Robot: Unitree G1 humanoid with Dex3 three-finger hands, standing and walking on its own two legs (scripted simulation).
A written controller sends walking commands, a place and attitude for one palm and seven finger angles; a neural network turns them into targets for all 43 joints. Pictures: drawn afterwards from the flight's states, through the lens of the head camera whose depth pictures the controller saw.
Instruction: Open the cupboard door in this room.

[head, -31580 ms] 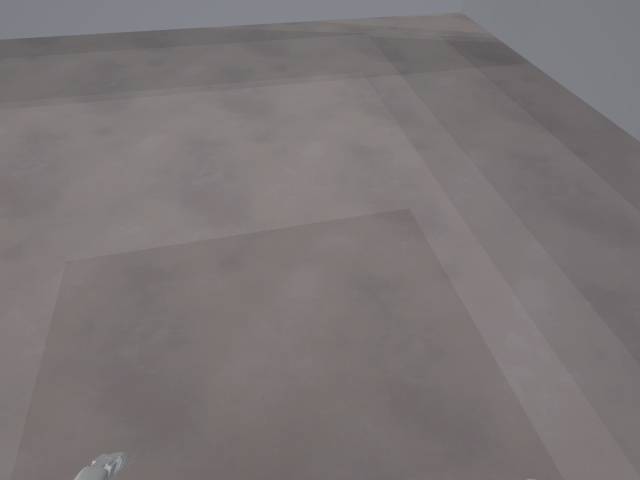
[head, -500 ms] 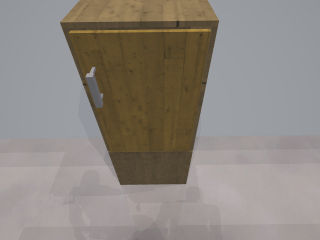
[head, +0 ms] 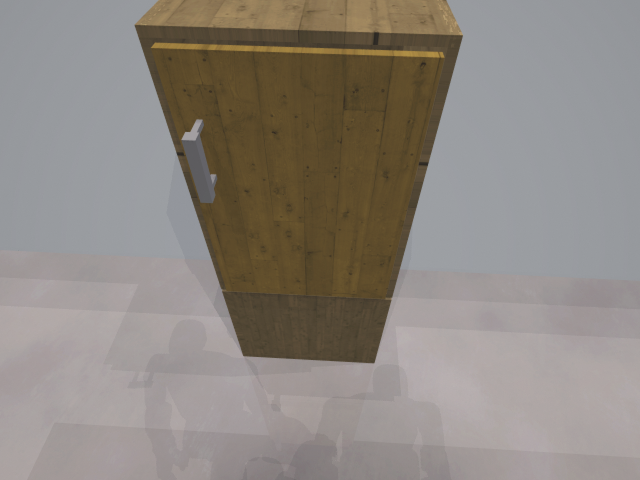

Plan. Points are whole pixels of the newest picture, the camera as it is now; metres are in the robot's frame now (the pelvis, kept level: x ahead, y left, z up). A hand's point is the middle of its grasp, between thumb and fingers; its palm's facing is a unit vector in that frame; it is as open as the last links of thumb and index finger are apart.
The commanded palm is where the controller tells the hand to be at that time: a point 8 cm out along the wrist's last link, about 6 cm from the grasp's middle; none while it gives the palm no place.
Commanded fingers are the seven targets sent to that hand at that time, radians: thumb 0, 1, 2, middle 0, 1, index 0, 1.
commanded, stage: look again from close up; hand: left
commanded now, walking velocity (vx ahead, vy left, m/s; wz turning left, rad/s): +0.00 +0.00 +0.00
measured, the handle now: (203, 162) +0.56 +0.23 +0.08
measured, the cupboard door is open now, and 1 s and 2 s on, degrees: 0 0 0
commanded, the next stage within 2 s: raise the hand with hooked fingers in 0.46 s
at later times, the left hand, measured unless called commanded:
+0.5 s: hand out of the picture +0.01 +0.23 -0.18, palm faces +0.01 -0.98 -0.21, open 7.4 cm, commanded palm none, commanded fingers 0.00 0.90 0.90 -0.20 -0.30 -0.20 -0.30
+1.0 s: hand out of the picture +0.12 +0.25 -0.06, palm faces +0.05 -1.00 +0.03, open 8.7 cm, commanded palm +0.11 +0.30 -0.02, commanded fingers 0.00 0.36 0.67 -0.24 -0.64 -0.24 -0.64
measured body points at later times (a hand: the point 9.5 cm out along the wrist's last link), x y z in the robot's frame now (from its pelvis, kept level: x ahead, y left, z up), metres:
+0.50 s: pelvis -0.02 +0.05 +0.00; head -0.03 +0.06 +0.45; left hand +0.01 +0.28 -0.16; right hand +0.00 -0.18 -0.15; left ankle +0.00 +0.15 -0.74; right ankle -0.01 -0.10 -0.74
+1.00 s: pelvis -0.06 +0.04 -0.07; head -0.04 +0.06 +0.37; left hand +0.11 +0.30 -0.06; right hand +0.17 -0.20 -0.09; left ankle +0.00 +0.15 -0.74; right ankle +0.00 -0.09 -0.74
